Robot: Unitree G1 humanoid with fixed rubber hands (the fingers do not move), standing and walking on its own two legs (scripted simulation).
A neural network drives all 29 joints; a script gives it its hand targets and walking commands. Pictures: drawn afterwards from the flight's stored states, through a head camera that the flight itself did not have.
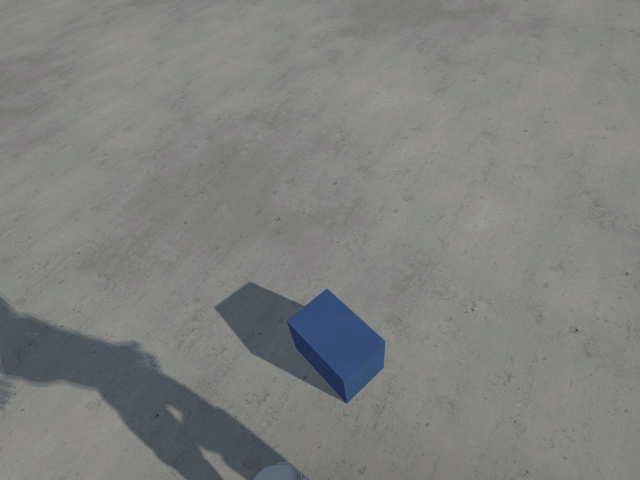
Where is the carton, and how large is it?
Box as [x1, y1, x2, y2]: [287, 289, 384, 402]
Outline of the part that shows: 325,289 288,319 287,322 296,348 336,392 347,402 383,367 384,340 331,292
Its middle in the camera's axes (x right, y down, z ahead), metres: +0.05 +0.33 +1.23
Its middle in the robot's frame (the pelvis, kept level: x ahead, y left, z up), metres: +0.60 +0.09 -0.68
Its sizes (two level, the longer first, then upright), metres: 0.254 0.167 0.196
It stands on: the floor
